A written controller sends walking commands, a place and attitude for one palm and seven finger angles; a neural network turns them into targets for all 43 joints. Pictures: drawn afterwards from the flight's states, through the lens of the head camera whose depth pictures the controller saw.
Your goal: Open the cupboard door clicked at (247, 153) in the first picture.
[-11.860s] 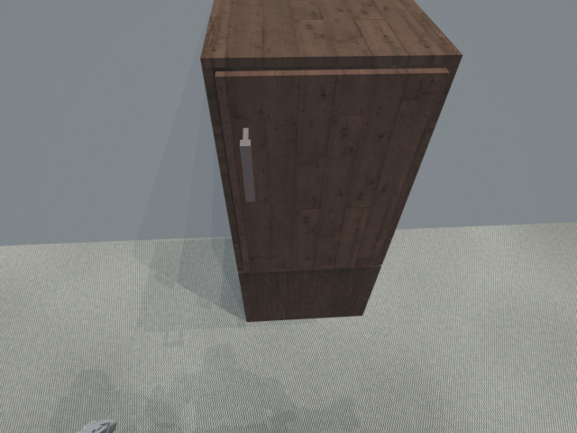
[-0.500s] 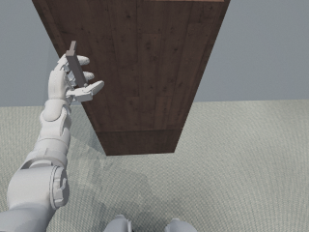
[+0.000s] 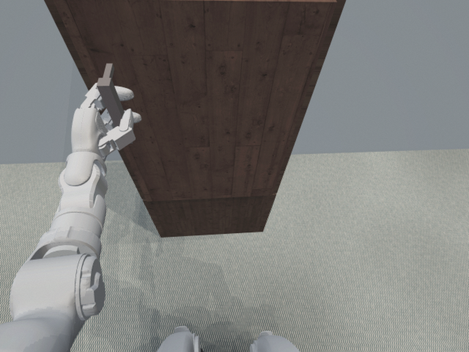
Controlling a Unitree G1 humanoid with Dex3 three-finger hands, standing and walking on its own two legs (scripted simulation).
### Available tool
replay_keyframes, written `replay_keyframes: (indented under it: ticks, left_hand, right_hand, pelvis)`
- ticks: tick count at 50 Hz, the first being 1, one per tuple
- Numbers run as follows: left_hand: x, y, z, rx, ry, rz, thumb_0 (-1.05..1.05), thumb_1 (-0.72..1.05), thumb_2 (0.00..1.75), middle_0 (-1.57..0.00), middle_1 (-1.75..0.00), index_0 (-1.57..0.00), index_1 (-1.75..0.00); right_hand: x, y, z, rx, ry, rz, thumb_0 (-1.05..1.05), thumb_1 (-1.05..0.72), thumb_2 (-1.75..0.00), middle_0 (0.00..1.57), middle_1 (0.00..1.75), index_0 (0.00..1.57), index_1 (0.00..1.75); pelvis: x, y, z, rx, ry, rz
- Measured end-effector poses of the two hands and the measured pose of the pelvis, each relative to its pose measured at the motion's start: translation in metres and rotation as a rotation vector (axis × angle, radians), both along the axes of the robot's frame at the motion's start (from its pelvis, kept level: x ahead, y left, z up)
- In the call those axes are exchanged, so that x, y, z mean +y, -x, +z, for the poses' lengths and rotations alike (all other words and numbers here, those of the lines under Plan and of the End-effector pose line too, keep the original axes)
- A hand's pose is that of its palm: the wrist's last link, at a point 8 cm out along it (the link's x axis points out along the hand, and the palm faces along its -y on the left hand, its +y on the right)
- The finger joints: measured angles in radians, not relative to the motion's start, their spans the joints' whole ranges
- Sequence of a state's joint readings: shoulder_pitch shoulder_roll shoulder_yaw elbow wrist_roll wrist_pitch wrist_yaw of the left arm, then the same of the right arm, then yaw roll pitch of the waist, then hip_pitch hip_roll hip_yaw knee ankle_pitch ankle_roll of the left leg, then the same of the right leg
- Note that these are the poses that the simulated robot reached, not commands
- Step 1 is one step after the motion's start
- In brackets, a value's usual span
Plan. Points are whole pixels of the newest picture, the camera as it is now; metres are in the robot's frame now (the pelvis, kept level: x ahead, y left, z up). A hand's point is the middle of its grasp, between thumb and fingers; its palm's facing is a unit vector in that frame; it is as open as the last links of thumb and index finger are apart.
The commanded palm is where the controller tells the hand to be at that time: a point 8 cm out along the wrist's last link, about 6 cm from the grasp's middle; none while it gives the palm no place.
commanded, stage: pull the door open along its arc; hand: left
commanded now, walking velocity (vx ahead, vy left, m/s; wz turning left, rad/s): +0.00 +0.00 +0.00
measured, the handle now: (119, 106) +0.53 +0.18 +0.09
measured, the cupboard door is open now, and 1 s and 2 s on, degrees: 0 44 42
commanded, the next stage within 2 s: open thumb and fingers to let go in 0.84 s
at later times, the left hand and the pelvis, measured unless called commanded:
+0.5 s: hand (158, 197) +0.34 +0.10 +0.09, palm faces +0.29 -0.95 +0.09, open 6.0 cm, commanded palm +0.27 +0.14 +0.08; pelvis +0.01 +0.00 +0.01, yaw +1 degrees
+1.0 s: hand (213, 255) +0.25 +0.02 +0.09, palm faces +0.29 -0.96 -0.02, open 6.1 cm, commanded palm +0.20 +0.07 +0.08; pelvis +0.02 -0.06 +0.01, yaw +4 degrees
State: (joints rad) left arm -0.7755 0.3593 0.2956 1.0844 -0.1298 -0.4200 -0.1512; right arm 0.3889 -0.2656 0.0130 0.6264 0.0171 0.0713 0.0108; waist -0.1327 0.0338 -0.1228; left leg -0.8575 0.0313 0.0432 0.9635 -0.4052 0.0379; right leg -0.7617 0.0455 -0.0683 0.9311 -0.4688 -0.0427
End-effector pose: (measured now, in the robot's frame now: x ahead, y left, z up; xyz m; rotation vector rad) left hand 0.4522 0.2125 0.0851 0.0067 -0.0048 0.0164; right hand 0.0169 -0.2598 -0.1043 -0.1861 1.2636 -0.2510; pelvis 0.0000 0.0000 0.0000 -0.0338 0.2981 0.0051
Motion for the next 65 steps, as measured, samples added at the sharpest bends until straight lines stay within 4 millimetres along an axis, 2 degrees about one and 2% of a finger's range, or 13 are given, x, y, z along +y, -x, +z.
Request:
replay_keyframes:
  ticks: [6, 11, 16, 26, 29, 32, 38, 45, 51, 56, 60, 65]
  left_hand:
    - [-0.002, 0.015, -0.001, -0.009, 0.001, -0.006, 0.01, 0.76, 0.79, -0.36, -1.34, -0.34, -1.34]
    - [-0.008, 0.044, -0.001, -0.024, 0.001, -0.029, 0.01, 0.75, 0.77, -0.36, -1.34, -0.32, -1.33]
    - [-0.020, 0.082, -0.002, -0.032, 0.023, -0.043, 0.01, 0.74, 0.76, -0.36, -1.34, -0.32, -1.32]
    - [-0.074, 0.156, -0.001, -0.026, 0.096, 0.307, 0.01, 0.72, 0.78, -0.34, -1.34, -0.34, -1.29]
    - [-0.091, 0.175, 0.002, -0.003, 0.081, 0.368, 0.02, 0.71, 0.78, -0.33, -1.33, -0.35, -1.30]
    - [-0.104, 0.191, 0.005, 0.012, 0.016, 0.348, 0.02, 0.71, 0.78, -0.33, -1.32, -0.35, -1.31]
    - [-0.124, 0.219, 0.008, 0.057, 0.008, 0.269, 0.02, 0.69, 0.74, -0.32, -1.31, -0.37, -1.33]
    - [-0.145, 0.240, 0.011, 0.088, 0.005, 0.207, 0.02, 0.67, 0.71, -0.32, -1.27, -0.38, -1.33]
    - [-0.145, 0.236, 0.007, 0.054, -0.003, 0.303, 0.01, 0.65, 0.75, -0.35, -1.29, -0.38, -1.33]
    - [-0.140, 0.234, 0.005, 0.041, 0.012, 0.390, 0.00, 0.57, 0.74, -0.36, -1.30, -0.38, -1.32]
    - [-0.143, 0.234, 0.004, 0.035, 0.014, 0.391, 0.01, 0.44, 0.69, -0.36, -1.30, -0.37, -1.31]
    - [-0.147, 0.230, 0.000, 0.034, 0.016, 0.371, 0.01, 0.19, 0.59, -0.34, -1.27, -0.35, -1.28]
  right_hand:
    - [0.002, -0.010, 0.003, -0.036, -0.020, -0.010, 0.01, -0.90, -0.90, 0.20, 0.30, 0.20, 0.30]
    - [0.004, -0.033, 0.009, -0.107, -0.043, -0.004, 0.01, -0.90, -0.90, 0.20, 0.30, 0.20, 0.30]
    - [0.008, -0.071, 0.017, -0.212, -0.057, 0.040, 0.01, -0.90, -0.90, 0.20, 0.30, 0.20, 0.30]
    - [0.032, -0.162, 0.030, -0.425, -0.109, 0.246, 0.01, -0.90, -0.90, 0.19, 0.30, 0.19, 0.30]
    - [0.041, -0.180, 0.036, -0.469, -0.128, 0.282, 0.01, -0.90, -0.90, 0.20, 0.30, 0.19, 0.30]
    - [0.047, -0.191, 0.043, -0.504, -0.147, 0.293, 0.01, -0.90, -0.90, 0.20, 0.30, 0.20, 0.30]
    - [0.044, -0.196, 0.053, -0.551, -0.182, 0.285, 0.01, -0.90, -0.90, 0.20, 0.30, 0.20, 0.30]
    - [0.019, -0.190, 0.052, -0.564, -0.179, 0.269, 0.01, -0.90, -0.90, 0.20, 0.30, 0.20, 0.30]
    - [-0.008, -0.181, 0.038, -0.515, -0.126, 0.279, 0.01, -0.90, -0.90, 0.20, 0.30, 0.20, 0.30]
    - [-0.021, -0.173, 0.030, -0.486, -0.114, 0.276, 0.01, -0.90, -0.90, 0.19, 0.30, 0.19, 0.30]
    - [-0.025, -0.168, 0.027, -0.479, -0.114, 0.266, 0.01, -0.90, -0.90, 0.19, 0.30, 0.19, 0.30]
    - [-0.027, -0.163, 0.023, -0.468, -0.112, 0.246, 0.01, -0.90, -0.90, 0.20, 0.30, 0.19, 0.30]
  pelvis:
    - [0.001, -0.005, 0.004, -0.014, -0.007, -0.015]
    - [0.001, -0.012, 0.010, -0.039, -0.013, -0.025]
    - [0.000, -0.017, 0.014, -0.069, -0.017, -0.022]
    - [-0.006, -0.014, 0.011, -0.106, -0.030, 0.012]
    - [-0.010, -0.014, 0.010, -0.121, -0.034, 0.024]
    - [-0.017, -0.015, 0.012, -0.140, -0.039, 0.032]
    - [-0.031, -0.019, 0.016, -0.179, -0.047, 0.039]
    - [-0.047, -0.022, 0.017, -0.200, -0.057, 0.046]
    - [-0.059, -0.017, 0.014, -0.189, -0.068, 0.061]
    - [-0.066, -0.014, 0.013, -0.178, -0.078, 0.055]
    - [-0.069, -0.012, 0.013, -0.170, -0.081, 0.046]
    - [-0.069, -0.011, 0.011, -0.157, -0.083, 0.032]
